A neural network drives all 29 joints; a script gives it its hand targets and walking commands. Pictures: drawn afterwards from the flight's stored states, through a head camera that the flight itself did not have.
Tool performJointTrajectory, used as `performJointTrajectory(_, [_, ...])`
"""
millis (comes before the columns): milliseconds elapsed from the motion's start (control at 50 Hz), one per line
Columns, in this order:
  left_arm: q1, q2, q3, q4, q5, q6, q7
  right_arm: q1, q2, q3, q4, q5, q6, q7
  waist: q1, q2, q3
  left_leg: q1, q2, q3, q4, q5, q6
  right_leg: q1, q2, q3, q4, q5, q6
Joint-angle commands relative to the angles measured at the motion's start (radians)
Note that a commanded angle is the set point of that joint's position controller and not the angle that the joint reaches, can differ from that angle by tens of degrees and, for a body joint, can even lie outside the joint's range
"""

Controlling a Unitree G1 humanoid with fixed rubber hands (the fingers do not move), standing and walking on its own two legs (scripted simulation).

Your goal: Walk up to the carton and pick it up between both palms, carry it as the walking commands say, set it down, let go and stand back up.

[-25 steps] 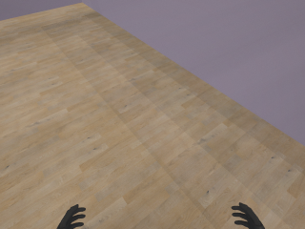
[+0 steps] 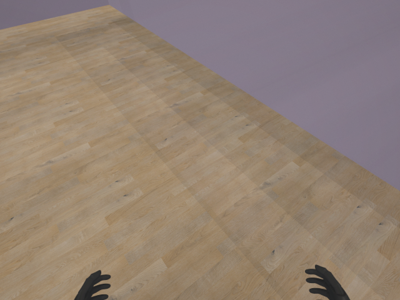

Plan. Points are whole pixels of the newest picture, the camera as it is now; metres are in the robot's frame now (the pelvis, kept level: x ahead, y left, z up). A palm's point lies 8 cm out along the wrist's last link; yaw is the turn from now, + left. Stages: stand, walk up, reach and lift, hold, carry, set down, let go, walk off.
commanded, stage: stand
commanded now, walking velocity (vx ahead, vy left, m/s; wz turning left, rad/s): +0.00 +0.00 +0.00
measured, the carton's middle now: out of the picture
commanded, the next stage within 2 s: walk up in 1.48 s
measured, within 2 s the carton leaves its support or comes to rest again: neither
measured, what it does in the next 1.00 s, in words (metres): stands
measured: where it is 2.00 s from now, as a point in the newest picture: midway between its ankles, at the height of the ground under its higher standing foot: outside the picture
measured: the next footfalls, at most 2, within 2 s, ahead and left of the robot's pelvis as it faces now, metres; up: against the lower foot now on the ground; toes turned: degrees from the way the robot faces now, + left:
none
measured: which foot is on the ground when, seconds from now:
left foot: down 0.00-1.00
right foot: down 0.00-1.00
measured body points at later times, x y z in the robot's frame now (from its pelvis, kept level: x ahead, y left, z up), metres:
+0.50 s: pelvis -0.01 +0.00 +0.00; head +0.00 +0.00 +0.45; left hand +0.14 +0.25 -0.09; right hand +0.15 -0.26 -0.08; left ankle -0.01 +0.13 -0.72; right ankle +0.00 -0.12 -0.72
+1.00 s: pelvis -0.02 +0.00 +0.00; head -0.01 +0.00 +0.45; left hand +0.13 +0.26 -0.10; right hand +0.14 -0.26 -0.08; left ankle -0.01 +0.13 -0.72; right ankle +0.00 -0.12 -0.72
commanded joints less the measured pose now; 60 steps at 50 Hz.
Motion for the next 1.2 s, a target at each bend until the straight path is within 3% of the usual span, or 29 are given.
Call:
performJointTrajectory(0, [-0.062, 0.288, 0.061, -0.046, -0.001, -0.036, -0.006, -0.038, -0.204, -0.076, 0.006, -0.035, -0.053, -0.006, 0.020, -0.016, -0.041, -0.019, 0.095, -0.111, -0.145, 0.294, 0.084, 0.065, -0.079, 0.082, -0.113, 0.258, -0.084])
performJointTrajectory(20, [-0.092, 0.272, 0.058, -0.050, -0.001, -0.038, -0.001, -0.081, -0.210, -0.083, -0.011, -0.040, -0.058, -0.013, 0.029, 0.005, -0.060, -0.048, 0.094, -0.115, -0.137, 0.306, 0.089, 0.085, -0.091, 0.082, -0.104, 0.294, -0.086])
performJointTrajectory(40, [-0.085, 0.293, 0.060, -0.049, 0.004, -0.039, -0.004, -0.078, -0.214, -0.083, -0.007, -0.029, -0.045, -0.014, 0.009, -0.075, -0.050, -0.005, 0.080, -0.085, -0.119, 0.290, 0.073, 0.035, -0.084, 0.088, -0.130, 0.276, -0.088])
performJointTrajectory(100, [-0.088, 0.305, 0.065, -0.040, 0.004, -0.041, 0.000, -0.045, -0.201, -0.077, -0.009, -0.034, -0.056, -0.005, -0.010, -0.009, -0.048, -0.011, 0.081, -0.074, -0.107, 0.273, 0.078, 0.039, -0.086, 0.095, -0.105, 0.280, -0.090])
performJointTrajectory(160, [-0.070, 0.285, 0.057, -0.032, -0.001, -0.047, 0.005, -0.066, -0.230, -0.097, -0.011, -0.035, -0.044, -0.003, 0.010, -0.042, -0.062, 0.009, 0.071, -0.057, -0.106, 0.306, 0.074, 0.019, -0.088, 0.092, -0.107, 0.270, -0.088])
performJointTrajectory(180, [-0.057, 0.285, 0.058, -0.036, -0.001, -0.039, 0.002, -0.027, -0.238, -0.097, -0.001, -0.042, -0.052, -0.008, 0.004, 0.008, -0.028, -0.006, 0.082, -0.085, -0.109, 0.268, 0.082, 0.022, -0.091, 0.100, -0.127, 0.236, -0.094])
performJointTrajectory(260, [-0.078, 0.288, 0.055, -0.038, -0.003, -0.044, 0.002, -0.023, -0.237, -0.094, 0.021, -0.028, -0.043, -0.003, -0.012, -0.087, -0.076, 0.035, 0.070, -0.058, -0.083, 0.257, 0.072, 0.007, -0.095, 0.123, -0.145, 0.279, -0.090])
performJointTrajectory(300, [-0.059, 0.318, 0.063, -0.032, -0.005, -0.043, 0.002, -0.041, -0.221, -0.097, 0.013, -0.024, -0.044, -0.006, -0.003, -0.019, -0.073, 0.020, 0.088, -0.089, -0.105, 0.302, 0.078, 0.035, -0.091, 0.101, -0.134, 0.302, -0.085])
performJointTrajectory(400, [-0.073, 0.292, 0.066, -0.033, -0.005, -0.039, 0.000, -0.049, -0.189, -0.073, 0.006, -0.035, -0.045, -0.001, 0.008, -0.050, -0.039, -0.019, 0.081, -0.072, -0.132, 0.209, 0.085, 0.034, -0.091, 0.105, -0.123, 0.195, -0.084])
performJointTrajectory(460, [-0.083, 0.272, 0.054, -0.022, -0.001, -0.040, 0.000, -0.075, -0.226, -0.087, 0.007, -0.032, -0.046, 0.000, 0.018, 0.023, -0.008, -0.017, 0.100, -0.118, -0.160, 0.206, 0.087, 0.008, -0.093, 0.111, -0.148, 0.186, -0.093])
performJointTrajectory(560, [-0.057, 0.303, 0.059, -0.004, -0.002, -0.043, -0.005, -0.048, -0.234, -0.097, 0.014, -0.030, -0.044, -0.006, 0.003, -0.085, -0.005, -0.016, 0.086, -0.092, -0.130, 0.225, 0.083, 0.017, -0.088, 0.090, -0.154, 0.213, -0.082])
performJointTrajectory(620, [-0.055, 0.296, 0.061, -0.025, -0.012, -0.041, -0.009, -0.057, -0.237, -0.089, 0.022, -0.035, -0.047, -0.013, 0.020, 0.016, -0.006, -0.039, 0.092, -0.109, -0.171, 0.144, 0.084, 0.021, -0.066, 0.095, -0.150, 0.107, -0.072])
performJointTrajectory(640, [-0.098, 0.320, 0.062, -0.012, 0.011, -0.041, -0.008, -0.072, -0.239, -0.095, 0.018, -0.032, -0.040, -0.016, 0.006, -0.046, 0.007, -0.049, 0.077, -0.080, -0.162, 0.102, 0.066, 0.019, -0.076, 0.099, -0.177, 0.109, -0.073])
performJointTrajectory(680, [-0.084, 0.319, 0.059, -0.008, -0.002, -0.044, -0.004, -0.062, -0.208, -0.075, 0.017, -0.033, -0.042, -0.010, 0.014, -0.068, 0.027, -0.062, 0.090, -0.084, -0.176, 0.166, 0.082, 0.016, -0.076, 0.087, -0.168, 0.158, -0.074])
performJointTrajectory(700, [-0.087, 0.293, 0.063, -0.005, -0.005, -0.046, -0.006, -0.072, -0.221, -0.082, 0.015, -0.032, -0.046, -0.007, 0.012, -0.016, 0.006, -0.057, 0.079, -0.092, -0.160, 0.172, 0.086, 0.023, -0.095, 0.117, -0.164, 0.168, -0.076])
performJointTrajectory(720, [-0.068, 0.291, 0.044, -0.010, 0.001, -0.049, -0.007, -0.046, -0.227, -0.086, 0.017, -0.022, -0.038, -0.009, 0.000, -0.067, 0.058, -0.044, 0.071, -0.085, -0.153, 0.165, 0.077, -0.027, -0.101, 0.128, -0.188, 0.130, -0.089])
performJointTrajectory(760, [-0.083, 0.280, 0.041, -0.006, -0.008, -0.043, -0.008, -0.058, -0.238, -0.090, 0.012, -0.027, -0.042, -0.009, 0.002, -0.061, 0.025, -0.026, 0.085, -0.099, -0.160, 0.140, 0.084, -0.013, -0.080, 0.115, -0.186, 0.138, -0.084])
performJointTrajectory(780, [-0.069, 0.304, 0.050, 0.004, -0.005, -0.048, -0.013, -0.063, -0.236, -0.090, 0.018, -0.033, -0.041, -0.003, 0.027, -0.026, -0.021, -0.003, 0.086, -0.092, -0.162, 0.162, 0.086, 0.013, -0.084, 0.106, -0.173, 0.124, -0.083])
performJointTrajectory(800, [-0.094, 0.315, 0.063, 0.001, 0.005, -0.039, -0.005, -0.053, -0.231, -0.094, 0.009, -0.040, -0.046, -0.005, -0.007, -0.020, 0.018, -0.040, 0.089, -0.102, -0.173, 0.133, 0.091, 0.008, -0.071, 0.104, -0.163, 0.145, -0.076])
performJointTrajectory(840, [-0.070, 0.315, 0.061, -0.001, 0.004, -0.048, -0.014, -0.051, -0.243, -0.093, 0.025, -0.037, -0.047, -0.009, 0.018, 0.013, 0.043, -0.059, 0.090, -0.113, -0.192, 0.132, 0.087, 0.001, -0.082, 0.111, -0.169, 0.087, -0.085])
performJointTrajectory(860, [-0.087, 0.305, 0.061, -0.003, -0.001, -0.042, -0.008, -0.071, -0.210, -0.081, 0.019, -0.038, -0.040, -0.005, 0.030, -0.015, 0.034, -0.067, 0.089, -0.109, -0.195, 0.154, 0.084, 0.013, -0.072, 0.093, -0.157, 0.087, -0.077])
performJointTrajectory(880, [-0.080, 0.302, 0.051, -0.001, -0.002, -0.040, -0.008, -0.064, -0.196, -0.081, 0.007, -0.029, -0.041, -0.004, 0.003, -0.068, 0.019, -0.045, 0.092, -0.108, -0.172, 0.161, 0.086, -0.007, -0.084, 0.105, -0.160, 0.107, -0.090])
performJointTrajectory(900, [-0.070, 0.311, 0.055, 0.001, -0.007, -0.041, -0.015, -0.070, -0.254, -0.091, 0.019, -0.030, -0.048, -0.012, 0.025, -0.033, -0.019, -0.023, 0.084, -0.098, -0.149, 0.144, 0.085, 0.013, -0.086, 0.109, -0.172, 0.129, -0.082])
performJointTrajectory(980, [-0.101, 0.283, 0.044, -0.001, 0.002, -0.047, -0.010, -0.064, -0.235, -0.078, 0.017, -0.022, -0.051, -0.012, 0.004, 0.009, 0.029, -0.040, 0.092, -0.111, -0.165, 0.174, 0.081, 0.002, -0.085, 0.116, -0.180, 0.153, -0.082])
performJointTrajectory(1000, [-0.107, 0.291, 0.054, -0.007, -0.008, -0.043, -0.013, -0.108, -0.224, -0.089, 0.008, -0.038, -0.050, -0.009, 0.017, -0.048, 0.063, -0.042, 0.092, -0.119, -0.174, 0.189, 0.091, -0.026, -0.075, 0.102, -0.181, 0.183, -0.078])
performJointTrajectory(1040, [-0.079, 0.281, 0.045, 0.000, 0.000, -0.046, -0.011, -0.079, -0.215, -0.085, 0.007, -0.022, -0.043, -0.005, 0.016, -0.059, 0.004, -0.016, 0.100, -0.104, -0.153, 0.188, 0.089, 0.023, -0.090, 0.110, -0.189, 0.200, -0.091])
performJointTrajectory(1080, [-0.089, 0.304, 0.054, 0.002, -0.009, -0.046, -0.014, -0.067, -0.228, -0.086, 0.019, -0.032, -0.037, -0.007, 0.005, 0.008, -0.008, -0.034, 0.083, -0.096, -0.179, 0.133, 0.088, 0.027, -0.084, 0.102, -0.171, 0.159, -0.074])
performJointTrajectory(1100, [-0.106, 0.284, 0.045, 0.003, -0.010, -0.048, -0.017, -0.081, -0.208, -0.080, 0.005, -0.026, -0.045, 0.000, 0.007, -0.054, -0.002, -0.029, 0.089, -0.102, -0.181, 0.163, 0.085, 0.018, -0.086, 0.110, -0.183, 0.146, -0.084])
performJointTrajectory(1180, [-0.116, 0.280, 0.053, 0.000, -0.011, -0.035, -0.018, -0.059, -0.218, -0.077, 0.022, -0.029, -0.052, -0.001, 0.007, -0.036, 0.001, -0.010, 0.087, -0.112, -0.180, 0.241, 0.083, 0.027, -0.085, 0.111, -0.171, 0.198, -0.089])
